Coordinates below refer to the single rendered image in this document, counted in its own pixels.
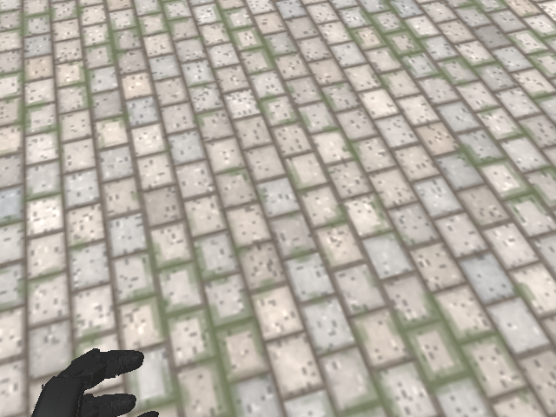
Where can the robot left hand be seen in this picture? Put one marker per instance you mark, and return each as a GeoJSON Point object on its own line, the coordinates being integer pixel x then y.
{"type": "Point", "coordinates": [62, 396]}

